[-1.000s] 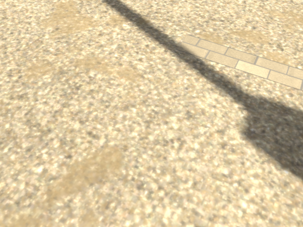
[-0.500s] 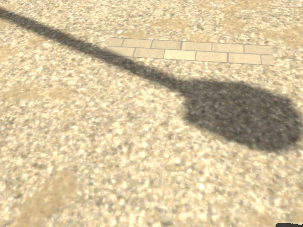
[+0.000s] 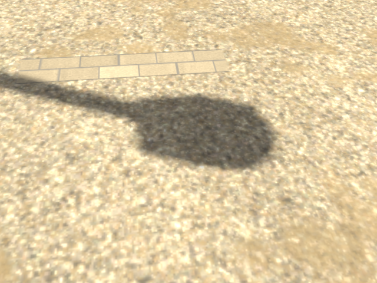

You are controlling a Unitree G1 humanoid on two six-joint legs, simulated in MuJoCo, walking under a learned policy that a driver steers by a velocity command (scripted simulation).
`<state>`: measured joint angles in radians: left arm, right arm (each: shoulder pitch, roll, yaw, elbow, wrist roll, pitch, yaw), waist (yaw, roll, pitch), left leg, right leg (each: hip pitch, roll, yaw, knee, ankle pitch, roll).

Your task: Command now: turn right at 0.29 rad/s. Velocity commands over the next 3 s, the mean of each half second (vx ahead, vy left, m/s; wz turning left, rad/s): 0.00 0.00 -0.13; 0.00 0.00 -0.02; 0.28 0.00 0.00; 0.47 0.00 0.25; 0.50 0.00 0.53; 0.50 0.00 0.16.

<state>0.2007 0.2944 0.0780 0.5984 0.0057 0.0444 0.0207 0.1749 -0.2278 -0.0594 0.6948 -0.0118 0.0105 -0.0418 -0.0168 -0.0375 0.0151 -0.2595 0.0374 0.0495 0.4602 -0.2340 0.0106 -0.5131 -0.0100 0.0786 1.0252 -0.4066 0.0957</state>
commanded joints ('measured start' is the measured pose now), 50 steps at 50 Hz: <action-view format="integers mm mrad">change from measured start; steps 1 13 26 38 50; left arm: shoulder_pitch -63 -81 -24 23 53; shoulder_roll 32 18 -19 -24 -29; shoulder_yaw -8 -25 -23 -17 -16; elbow -101 -78 -45 14 81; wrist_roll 0 17 19 13 10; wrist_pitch -28 -68 -70 -74 -74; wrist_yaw -3 -7 -17 -5 9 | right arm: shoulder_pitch -35 19 30 46 61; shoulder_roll -183 -78 -86 -74 -63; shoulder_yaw -41 6 4 7 6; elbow -59 -10 34 70 127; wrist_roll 12 -11 10 13 16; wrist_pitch -4 -22 -30 -28 -23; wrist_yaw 10 15 -4 -17 -23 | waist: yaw -20 -19 9 13 15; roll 247 -123 34 36 41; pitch -97 -68 -36 -29 -15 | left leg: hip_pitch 91 10 31 31 23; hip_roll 197 23 29 24 16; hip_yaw -157 -49 -52 -51 -47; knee -107 91 41 50 41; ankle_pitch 290 39 95 112 105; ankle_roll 216 -84 -45 -37 -32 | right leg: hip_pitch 88 235 256 262 267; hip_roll -5 -136 -23 -9 -4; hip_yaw -86 111 21 -4 -18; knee -228 -646 -583 -559 -558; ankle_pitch -45 270 231 275 276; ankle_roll -6 -207 -144 -128 -119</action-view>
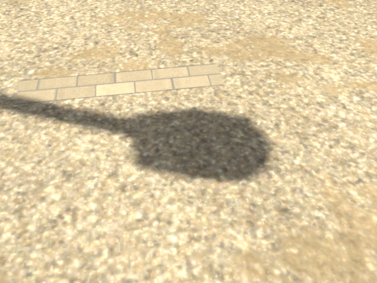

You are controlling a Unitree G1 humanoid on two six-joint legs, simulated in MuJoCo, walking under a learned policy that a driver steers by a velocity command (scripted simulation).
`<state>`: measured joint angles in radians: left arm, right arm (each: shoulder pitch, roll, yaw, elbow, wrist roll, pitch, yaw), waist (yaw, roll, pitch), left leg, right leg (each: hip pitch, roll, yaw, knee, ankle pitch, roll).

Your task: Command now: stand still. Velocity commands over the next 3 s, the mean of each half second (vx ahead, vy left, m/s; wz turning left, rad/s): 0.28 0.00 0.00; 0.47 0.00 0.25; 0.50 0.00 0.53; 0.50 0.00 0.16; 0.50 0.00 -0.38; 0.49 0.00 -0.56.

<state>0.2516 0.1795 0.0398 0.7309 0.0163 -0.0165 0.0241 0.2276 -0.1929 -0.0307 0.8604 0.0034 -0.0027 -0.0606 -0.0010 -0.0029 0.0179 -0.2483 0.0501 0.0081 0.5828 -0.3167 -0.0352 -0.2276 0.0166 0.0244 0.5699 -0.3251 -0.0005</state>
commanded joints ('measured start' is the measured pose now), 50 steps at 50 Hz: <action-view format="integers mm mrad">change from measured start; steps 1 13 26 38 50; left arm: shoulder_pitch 6 -129 -302 -17 -14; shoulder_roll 85 57 73 165 208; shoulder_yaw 23 7 -15 32 48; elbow -43 -88 -127 -8 110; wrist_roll -4 -42 -39 -23 -5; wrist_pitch -14 -81 -94 -87 -102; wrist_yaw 8 6 -64 -43 -14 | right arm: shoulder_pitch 14 343 269 127 -49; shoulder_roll -99 -250 -190 -161 -102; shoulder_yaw -22 -80 -30 -36 -43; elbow -37 92 53 -33 -132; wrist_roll -7 18 9 41 14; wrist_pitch -16 -107 -72 -93 -41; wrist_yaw -1 57 31 46 71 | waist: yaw -6 -123 -75 48 15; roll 9 297 95 -66 -25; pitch -13 73 87 -66 69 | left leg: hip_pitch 8 306 198 -438 -474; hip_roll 3 227 147 45 72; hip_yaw -8 -522 -105 -113 -80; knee -83 -329 -477 731 266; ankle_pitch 176 -225 332 -8 400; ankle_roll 8 267 212 76 58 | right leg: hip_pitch -20 -495 -412 176 107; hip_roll -30 43 -68 -343 -265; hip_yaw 36 -49 -70 349 -143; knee -96 323 127 -352 -479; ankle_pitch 181 -133 283 7 343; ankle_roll -20 3 -4 -202 -181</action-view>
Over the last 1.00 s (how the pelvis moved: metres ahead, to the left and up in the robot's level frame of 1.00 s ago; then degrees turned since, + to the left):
0.01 -0.03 -0.01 -2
